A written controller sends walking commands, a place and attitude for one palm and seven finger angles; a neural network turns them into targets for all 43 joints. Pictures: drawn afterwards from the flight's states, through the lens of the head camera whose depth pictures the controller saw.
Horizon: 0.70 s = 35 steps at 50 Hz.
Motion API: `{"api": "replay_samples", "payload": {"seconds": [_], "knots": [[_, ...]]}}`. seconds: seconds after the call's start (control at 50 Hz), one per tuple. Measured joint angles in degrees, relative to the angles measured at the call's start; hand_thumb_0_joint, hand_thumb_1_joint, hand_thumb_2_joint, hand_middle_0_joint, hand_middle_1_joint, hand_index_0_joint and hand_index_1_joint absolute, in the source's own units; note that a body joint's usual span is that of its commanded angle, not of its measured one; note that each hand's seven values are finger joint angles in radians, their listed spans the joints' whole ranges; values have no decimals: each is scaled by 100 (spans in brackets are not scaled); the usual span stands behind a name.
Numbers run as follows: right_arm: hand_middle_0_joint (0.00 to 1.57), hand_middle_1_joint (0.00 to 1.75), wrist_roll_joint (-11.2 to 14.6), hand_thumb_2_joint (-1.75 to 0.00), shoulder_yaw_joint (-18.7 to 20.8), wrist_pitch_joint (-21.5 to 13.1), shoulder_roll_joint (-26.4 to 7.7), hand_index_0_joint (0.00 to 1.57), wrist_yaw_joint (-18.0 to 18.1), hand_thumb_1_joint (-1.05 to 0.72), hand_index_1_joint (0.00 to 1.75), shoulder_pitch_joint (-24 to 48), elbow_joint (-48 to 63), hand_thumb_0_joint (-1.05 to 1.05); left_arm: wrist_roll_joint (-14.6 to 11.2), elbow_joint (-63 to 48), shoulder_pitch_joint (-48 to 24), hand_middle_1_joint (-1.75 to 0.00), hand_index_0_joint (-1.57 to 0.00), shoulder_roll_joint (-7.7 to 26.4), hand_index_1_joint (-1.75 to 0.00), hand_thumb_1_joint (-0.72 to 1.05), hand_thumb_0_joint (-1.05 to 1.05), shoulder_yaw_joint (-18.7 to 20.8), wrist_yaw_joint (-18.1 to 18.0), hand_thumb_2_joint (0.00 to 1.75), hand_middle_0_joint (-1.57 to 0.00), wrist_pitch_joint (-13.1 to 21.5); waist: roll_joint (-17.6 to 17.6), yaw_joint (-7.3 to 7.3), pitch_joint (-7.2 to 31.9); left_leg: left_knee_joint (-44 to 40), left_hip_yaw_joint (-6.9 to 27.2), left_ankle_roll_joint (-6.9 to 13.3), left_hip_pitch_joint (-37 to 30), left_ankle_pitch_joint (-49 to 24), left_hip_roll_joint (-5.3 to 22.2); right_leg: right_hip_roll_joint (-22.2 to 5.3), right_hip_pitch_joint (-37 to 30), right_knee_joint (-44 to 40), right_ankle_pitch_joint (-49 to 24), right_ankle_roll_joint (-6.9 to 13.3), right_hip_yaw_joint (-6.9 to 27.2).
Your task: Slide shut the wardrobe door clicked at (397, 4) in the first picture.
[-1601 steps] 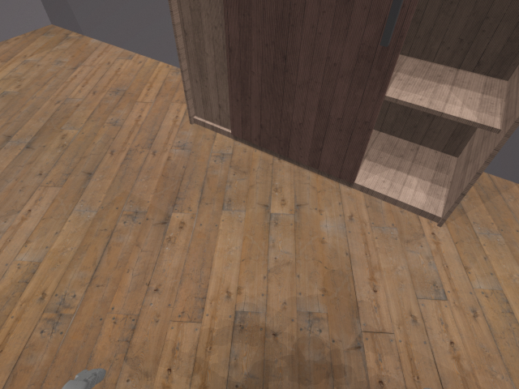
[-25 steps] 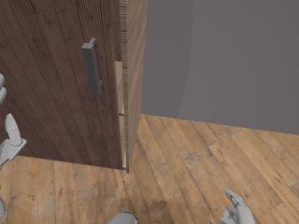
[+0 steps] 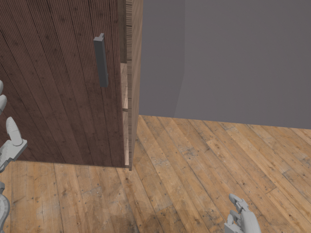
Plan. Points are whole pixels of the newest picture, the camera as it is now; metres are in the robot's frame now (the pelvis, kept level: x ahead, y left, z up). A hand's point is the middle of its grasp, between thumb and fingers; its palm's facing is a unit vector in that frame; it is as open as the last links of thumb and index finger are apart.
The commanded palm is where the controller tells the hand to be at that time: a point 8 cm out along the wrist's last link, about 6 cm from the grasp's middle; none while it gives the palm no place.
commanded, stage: stop stepping back and stand still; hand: left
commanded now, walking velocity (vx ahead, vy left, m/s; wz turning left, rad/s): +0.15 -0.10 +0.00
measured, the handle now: (103, 60) +0.63 +0.24 +0.11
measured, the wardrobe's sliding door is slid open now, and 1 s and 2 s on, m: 0.03 0.03 0.03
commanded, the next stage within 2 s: let the arm hang, fingers relaxed in 1.08 s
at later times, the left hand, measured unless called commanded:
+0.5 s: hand out of the picture +0.16 +0.28 +0.17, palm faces +0.51 -0.82 -0.27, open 7.4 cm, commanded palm +0.09 +0.33 +0.19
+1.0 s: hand (9, 156) +0.20 +0.29 +0.17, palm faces +0.45 -0.80 -0.40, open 7.4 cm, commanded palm +0.13 +0.33 +0.19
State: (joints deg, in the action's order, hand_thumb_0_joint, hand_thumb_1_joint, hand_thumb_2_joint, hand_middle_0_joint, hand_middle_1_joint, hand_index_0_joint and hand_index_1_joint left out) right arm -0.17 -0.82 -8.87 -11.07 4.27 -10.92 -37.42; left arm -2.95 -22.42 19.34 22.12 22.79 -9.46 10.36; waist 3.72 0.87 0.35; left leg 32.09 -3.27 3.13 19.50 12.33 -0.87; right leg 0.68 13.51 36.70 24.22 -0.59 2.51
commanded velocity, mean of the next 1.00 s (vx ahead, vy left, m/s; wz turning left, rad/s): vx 0.08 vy -0.04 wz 0.00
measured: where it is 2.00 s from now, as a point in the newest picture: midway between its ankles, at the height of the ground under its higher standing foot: outside the picture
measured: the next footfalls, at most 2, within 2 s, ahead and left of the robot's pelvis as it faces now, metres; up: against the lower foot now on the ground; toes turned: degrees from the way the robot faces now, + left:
right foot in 0.20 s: +0.01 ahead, -0.07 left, +0.00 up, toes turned -2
left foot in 0.46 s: +0.02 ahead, +0.15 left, +0.00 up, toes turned +4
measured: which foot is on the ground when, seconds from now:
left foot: down 0.00-0.20, up 0.22-0.44, down 0.46-1.00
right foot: up 0.00-0.18, down 0.20-1.00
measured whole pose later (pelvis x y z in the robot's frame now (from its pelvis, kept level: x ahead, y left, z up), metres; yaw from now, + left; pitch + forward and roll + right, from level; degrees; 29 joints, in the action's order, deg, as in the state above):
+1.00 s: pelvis -0.01 +0.02 +0.01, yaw +1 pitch +0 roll +0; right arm -0.1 -0.2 -7.1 -12.2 3.8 -11.8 -36.3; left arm -1.7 -26.7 27.3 21.6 21.8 -9.4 10.1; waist 1.8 0.9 -1.1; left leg 30.3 -2.6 -0.3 13.3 17.0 1.8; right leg 1.0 11.9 29.2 17.3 1.7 -3.8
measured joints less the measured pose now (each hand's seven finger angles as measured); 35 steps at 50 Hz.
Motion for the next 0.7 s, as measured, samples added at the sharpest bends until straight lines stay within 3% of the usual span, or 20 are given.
{"api": "replay_samples", "payload": {"seconds": [0.08, 0.16, 0.2, 0.24, 0.28, 0.32, 0.38, 0.46, 0.5, 0.58, 0.66, 0.7], "knots": [[20, 30, -93, -89, -47, -38, 186, 21, -114, -90, 30, -101, 216, 1, 0, -523, 652, -30, -21, 142, -30, 90, 1, 84, 54, 90, -21, -37, 47, -323, -79, -696, -53, -81, -208, -553, 86, 216, 326, 423, 48, 47, -159], [20, 30, -97, -89, -21, 127, 179, 21, -181, -90, 30, -478, 348, 1, 83, -1004, 1497, -31, -21, 409, -30, 89, 1, 118, 126, 90, -21, 77, -129, -403, 150, -830, 22, -154, -75, -134, 190, 307, -123, -408, 129, 191, -699], [20, 30, -91, -89, 29, 247, 119, 21, -163, -90, 30, -602, 388, 1, 109, -1102, 1739, -31, -21, 620, -30, 89, 1, 258, 120, 90, -21, 84, -121, -320, 278, -239, -38, -221, 341, 623, 142, 276, -445, -1061, 265, 435, -657], [20, 30, -68, -89, 110, 374, -10, 21, -139, -90, 30, -550, 199, 1, 97, -1028, 1676, -31, -21, 602, -30, 89, 1, 298, 140, 90, -21, 89, -204, -103, 203, 1197, 71, -308, 903, 978, 142, 274, -341, -1121, -730, 594, -626], [20, 30, -60, -89, 158, 431, -112, 21, -131, -90, 30, -563, -80, 1, 94, -788, 1482, -31, -22, 467, -30, 89, 1, 288, 144, 90, -21, 138, -241, 20, 181, 2301, 144, -352, 1206, 852, 156, 244, -355, -994, -952, 545, -623], [20, 30, -45, -89, 173, 459, -150, 21, -99, -90, 30, -687, -252, 1, 93, -445, 1259, -31, -22, 274, -30, 89, 1, 256, 105, 90, -22, 146, -199, 77, 335, 2514, 104, -345, 1210, 766, 245, 172, -398, -952, -796, 455, -601], [20, 30, -50, -89, 178, 413, -198, 21, 1, -90, 30, -845, -357, 1, 120, 57, 868, -31, -21, -93, -30, 89, 1, 100, 16, 90, -21, 71, -145, 63, 521, 1872, -8, -281, 796, 746, 440, 47, -432, -868, -646, 422, -650], [20, 30, -101, -89, 190, 205, -308, 21, 111, -90, 30, -878, -311, 1, 177, 62, 476, -31, -21, -393, -30, 89, 1, -251, -39, 90, -21, -16, -171, -30, 500, 388, -64, -184, -182, 842, 575, -56, -315, -392, -358, 295, -815], [20, 30, -106, -89, 198, 133, -249, 21, 117, -90, 30, -679, -250, 1, 172, -161, 435, -30, -21, -311, -30, 89, 1, -246, -27, 90, -21, 30, -55, -108, 318, 327, -113, -271, -194, 368, 487, -158, -111, 80, -104, 221, -729], [20, 30, -151, -89, 104, 0, 107, 20, -6, -90, 30, -349, 0, 1, 158, -571, 638, -31, -21, 197, -30, 89, 1, 131, 26, 90, -21, 170, 50, -253, -8, 236, -210, -382, -248, 269, 461, -34, 360, 815, 276, 111, -519], [20, 30, -75, -89, -59, -41, 272, 20, -184, -90, 30, -326, 246, 1, 109, -879, 999, -31, -21, 563, -30, 89, 1, 480, 35, 90, -21, 286, -155, -230, -102, 147, -160, -444, -197, 219, 530, 12, 170, -295, -485, 59, -669], [20, 30, -45, -89, -87, 26, 254, 21, -236, -90, 30, -300, 243, 1, 93, -828, 1171, -31, -21, 545, -30, 89, 1, 505, 64, 90, -21, 334, -385, -201, -118, 265, -99, -472, -143, 314, 631, 117, 115, -453, -807, 254, -740]]}}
